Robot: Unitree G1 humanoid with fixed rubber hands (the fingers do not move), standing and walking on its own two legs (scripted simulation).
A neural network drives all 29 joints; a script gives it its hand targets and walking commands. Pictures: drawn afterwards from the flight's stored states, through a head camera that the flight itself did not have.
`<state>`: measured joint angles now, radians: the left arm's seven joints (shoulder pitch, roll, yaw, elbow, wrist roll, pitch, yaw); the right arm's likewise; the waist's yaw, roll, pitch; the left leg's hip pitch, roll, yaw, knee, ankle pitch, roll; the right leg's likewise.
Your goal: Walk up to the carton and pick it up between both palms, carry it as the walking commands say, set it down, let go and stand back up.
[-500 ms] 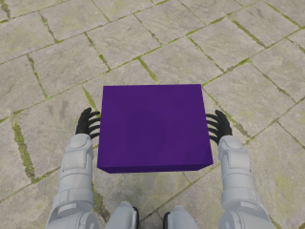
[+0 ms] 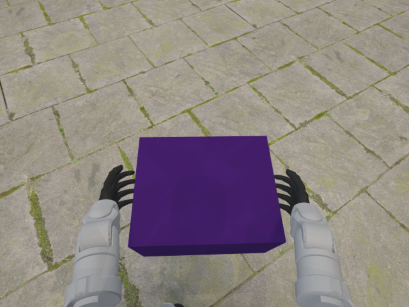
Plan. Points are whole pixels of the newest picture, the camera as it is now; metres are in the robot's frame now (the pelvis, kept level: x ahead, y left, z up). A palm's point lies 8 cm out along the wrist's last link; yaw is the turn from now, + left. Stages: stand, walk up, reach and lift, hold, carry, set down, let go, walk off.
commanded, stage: reach and lift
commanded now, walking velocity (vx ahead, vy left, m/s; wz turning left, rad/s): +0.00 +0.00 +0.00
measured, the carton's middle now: (204, 197) +0.38 +0.02 -0.10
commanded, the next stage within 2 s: hold in 1.72 s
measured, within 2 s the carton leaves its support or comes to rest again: neither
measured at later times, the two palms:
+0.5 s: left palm (97, 198) +0.30 +0.21 +0.05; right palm (313, 202) +0.32 -0.17 +0.04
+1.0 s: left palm (95, 192) +0.30 +0.20 +0.08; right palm (329, 202) +0.31 -0.18 +0.08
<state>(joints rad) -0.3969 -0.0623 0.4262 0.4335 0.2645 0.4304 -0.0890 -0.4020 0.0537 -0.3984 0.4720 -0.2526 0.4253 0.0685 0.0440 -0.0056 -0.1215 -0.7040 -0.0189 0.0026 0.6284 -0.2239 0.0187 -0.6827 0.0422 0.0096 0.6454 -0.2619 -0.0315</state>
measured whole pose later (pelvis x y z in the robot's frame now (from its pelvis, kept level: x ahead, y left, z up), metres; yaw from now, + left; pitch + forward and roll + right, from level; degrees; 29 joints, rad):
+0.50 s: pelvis +0.02 +0.01 +0.03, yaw +0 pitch +3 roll +0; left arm -0.27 -0.08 0.35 0.34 0.25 0.57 -0.05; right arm -0.28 0.06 -0.35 0.39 -0.26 0.55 0.07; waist 0.04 0.00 -0.10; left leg -0.28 -0.03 0.01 0.37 -0.16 0.03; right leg -0.25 0.03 0.03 0.38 -0.19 -0.02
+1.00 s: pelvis +0.02 +0.00 +0.03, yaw +0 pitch -5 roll +0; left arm -0.26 -0.08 0.33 0.26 0.29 0.71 -0.07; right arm -0.27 0.09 -0.34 0.28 -0.30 0.70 0.07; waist 0.02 -0.01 -0.03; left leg -0.05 -0.02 -0.01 0.28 -0.14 0.02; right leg -0.02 0.04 0.02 0.28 -0.17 -0.03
